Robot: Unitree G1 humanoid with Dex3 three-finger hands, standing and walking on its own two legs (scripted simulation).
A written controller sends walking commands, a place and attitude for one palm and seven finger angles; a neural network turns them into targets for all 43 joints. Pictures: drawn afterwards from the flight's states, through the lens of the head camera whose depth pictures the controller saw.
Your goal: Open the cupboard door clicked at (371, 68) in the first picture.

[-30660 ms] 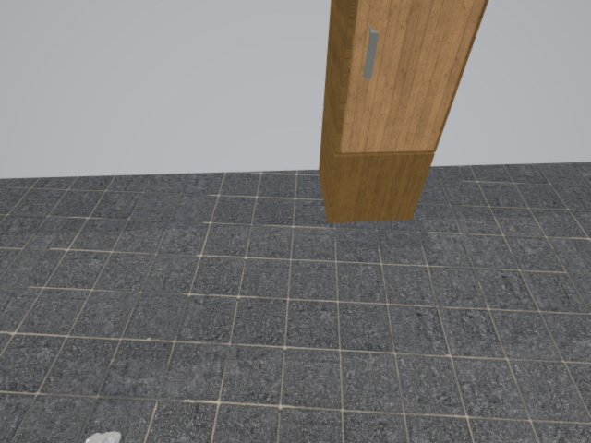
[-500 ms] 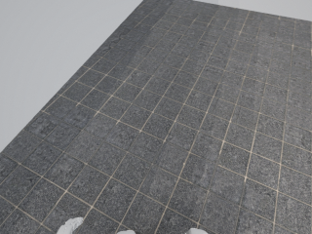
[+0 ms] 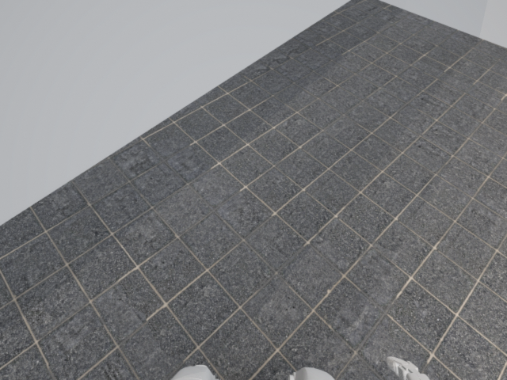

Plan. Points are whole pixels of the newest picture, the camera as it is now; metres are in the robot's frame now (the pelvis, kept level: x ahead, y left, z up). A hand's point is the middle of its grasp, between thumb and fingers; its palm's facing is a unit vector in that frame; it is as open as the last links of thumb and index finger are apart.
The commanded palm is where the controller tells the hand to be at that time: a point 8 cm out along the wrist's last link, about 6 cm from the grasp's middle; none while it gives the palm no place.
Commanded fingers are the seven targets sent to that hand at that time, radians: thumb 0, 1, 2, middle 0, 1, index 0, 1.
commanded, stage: turn to face it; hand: left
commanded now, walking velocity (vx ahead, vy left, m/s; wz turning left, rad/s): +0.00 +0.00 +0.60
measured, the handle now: out of the picture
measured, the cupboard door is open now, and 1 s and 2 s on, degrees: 41 41 41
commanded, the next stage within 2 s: none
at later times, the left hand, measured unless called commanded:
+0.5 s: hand out of the picture +0.02 +0.16 -0.16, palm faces +0.33 -0.92 -0.21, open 7.4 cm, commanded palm none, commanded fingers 0.00 0.90 0.90 -0.20 -0.30 -0.20 -0.30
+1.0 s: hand out of the picture +0.00 +0.14 -0.14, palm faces +0.58 -0.77 -0.28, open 7.4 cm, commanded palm none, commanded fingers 0.00 0.90 0.90 -0.20 -0.30 -0.20 -0.30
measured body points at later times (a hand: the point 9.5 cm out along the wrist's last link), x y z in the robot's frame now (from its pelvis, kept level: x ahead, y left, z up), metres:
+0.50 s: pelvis +0.02 -0.04 +0.00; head +0.07 -0.02 +0.45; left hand +0.00 +0.21 -0.14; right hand +0.21 -0.26 -0.12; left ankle +0.00 +0.07 -0.72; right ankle +0.03 -0.17 -0.72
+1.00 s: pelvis +0.05 -0.08 +0.02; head +0.09 -0.07 +0.46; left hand -0.03 +0.18 -0.11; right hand +0.27 -0.25 -0.13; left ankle -0.04 +0.02 -0.65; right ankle +0.11 -0.18 -0.72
